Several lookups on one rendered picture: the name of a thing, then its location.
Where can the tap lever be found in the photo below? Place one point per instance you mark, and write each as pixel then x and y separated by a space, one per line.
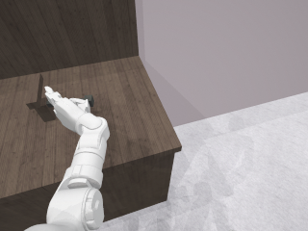
pixel 89 97

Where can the counter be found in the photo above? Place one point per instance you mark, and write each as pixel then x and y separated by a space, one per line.
pixel 77 48

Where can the left robot upper arm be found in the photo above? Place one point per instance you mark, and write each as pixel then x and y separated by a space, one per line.
pixel 79 209

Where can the robot left hand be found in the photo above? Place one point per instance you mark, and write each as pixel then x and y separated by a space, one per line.
pixel 68 111

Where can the left robot forearm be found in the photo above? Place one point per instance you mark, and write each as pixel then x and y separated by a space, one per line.
pixel 86 167

